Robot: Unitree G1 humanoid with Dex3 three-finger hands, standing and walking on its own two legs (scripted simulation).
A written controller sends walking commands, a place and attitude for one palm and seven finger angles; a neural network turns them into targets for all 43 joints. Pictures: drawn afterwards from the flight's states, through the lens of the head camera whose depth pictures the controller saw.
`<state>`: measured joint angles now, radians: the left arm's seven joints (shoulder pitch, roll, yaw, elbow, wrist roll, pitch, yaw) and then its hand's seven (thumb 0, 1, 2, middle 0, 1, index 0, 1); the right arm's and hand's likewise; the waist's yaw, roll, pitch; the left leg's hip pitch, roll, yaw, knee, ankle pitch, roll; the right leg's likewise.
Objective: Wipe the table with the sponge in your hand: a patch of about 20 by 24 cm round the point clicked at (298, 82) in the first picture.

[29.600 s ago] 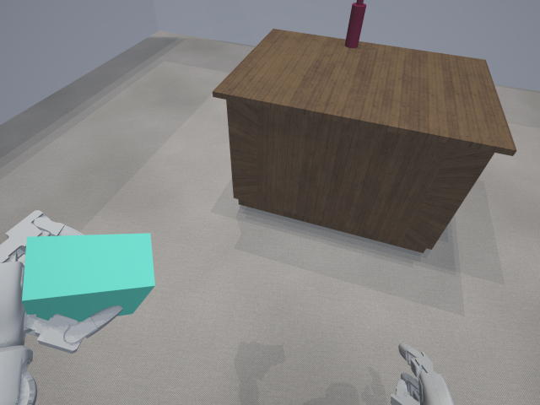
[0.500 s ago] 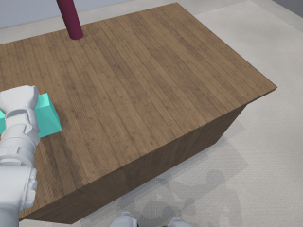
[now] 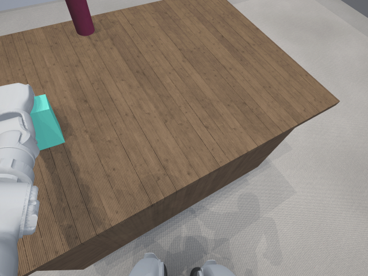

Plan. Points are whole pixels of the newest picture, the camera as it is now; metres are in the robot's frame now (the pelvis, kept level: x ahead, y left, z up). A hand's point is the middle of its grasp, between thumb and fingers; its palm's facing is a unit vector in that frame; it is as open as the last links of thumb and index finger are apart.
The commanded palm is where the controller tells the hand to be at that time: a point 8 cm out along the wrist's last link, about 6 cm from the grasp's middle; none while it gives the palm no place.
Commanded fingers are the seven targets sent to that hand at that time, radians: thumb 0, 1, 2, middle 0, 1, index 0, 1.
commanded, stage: slide across to the middle lane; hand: left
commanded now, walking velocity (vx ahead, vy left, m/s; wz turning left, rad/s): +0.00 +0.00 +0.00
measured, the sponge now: (26, 133) +0.43 +0.36 -0.02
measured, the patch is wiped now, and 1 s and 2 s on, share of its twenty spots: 0.35 0.50 0.70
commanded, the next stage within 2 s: wipe back along the middle lane in 0.52 s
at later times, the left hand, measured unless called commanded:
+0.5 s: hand (44, 110) +0.47 +0.31 +0.03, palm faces -0.14 -0.02 -0.99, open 10.1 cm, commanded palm +0.46 +0.27 +0.08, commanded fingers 0.00 0.10 1.30 -1.20 -1.60 -1.20 -1.60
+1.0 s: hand (59, 118) +0.45 +0.28 +0.02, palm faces -0.12 -0.01 -0.99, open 10.1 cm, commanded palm +0.42 +0.24 +0.06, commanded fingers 0.00 0.10 1.30 -1.20 -1.60 -1.20 -1.60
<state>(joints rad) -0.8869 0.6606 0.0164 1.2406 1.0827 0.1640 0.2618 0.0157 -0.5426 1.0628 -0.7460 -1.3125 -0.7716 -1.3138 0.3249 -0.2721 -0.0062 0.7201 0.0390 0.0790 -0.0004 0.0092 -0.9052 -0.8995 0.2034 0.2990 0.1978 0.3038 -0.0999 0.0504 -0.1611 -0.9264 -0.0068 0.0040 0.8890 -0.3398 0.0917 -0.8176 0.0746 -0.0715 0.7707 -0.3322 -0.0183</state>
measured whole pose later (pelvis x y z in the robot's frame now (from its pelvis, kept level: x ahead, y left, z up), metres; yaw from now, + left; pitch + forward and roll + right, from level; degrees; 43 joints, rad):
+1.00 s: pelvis +0.04 -0.01 +0.03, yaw +1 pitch +17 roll -3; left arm -0.72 0.42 -0.09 1.12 1.00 0.31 0.37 0.00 -0.51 1.05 -0.71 -1.34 -0.73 -1.34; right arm 0.27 -0.26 -0.03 0.78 0.05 0.14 0.04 0.01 -0.91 -0.90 0.20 0.30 0.20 0.30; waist -0.06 0.05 -0.17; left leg -0.68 -0.01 0.01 0.72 -0.33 0.07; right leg -0.58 0.07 -0.05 0.61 -0.32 -0.03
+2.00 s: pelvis +0.03 -0.02 +0.03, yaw +2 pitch +9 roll -2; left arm -0.40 0.22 -0.27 0.74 0.97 0.52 0.39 0.00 -0.48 1.04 -0.68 -1.35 -0.70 -1.36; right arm 0.11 -0.24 -0.01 0.69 0.08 0.21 0.03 0.01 -0.91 -0.90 0.20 0.30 0.19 0.30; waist 0.03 0.05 -0.17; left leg -0.52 -0.04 0.02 0.67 -0.32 0.07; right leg -0.44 0.05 -0.04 0.60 -0.33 -0.04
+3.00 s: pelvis +0.02 -0.04 +0.03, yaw +2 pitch +7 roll -1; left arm -0.34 0.20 -0.34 0.69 0.94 0.50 0.35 -0.01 -0.48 1.04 -0.68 -1.36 -0.70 -1.37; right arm 0.10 -0.24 -0.02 0.71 0.09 0.15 0.01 0.02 -0.91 -0.90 0.20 0.30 0.19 0.30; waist 0.05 0.07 -0.14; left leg -0.48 -0.03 0.00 0.65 -0.29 0.04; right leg -0.41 0.06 -0.06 0.61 -0.32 -0.07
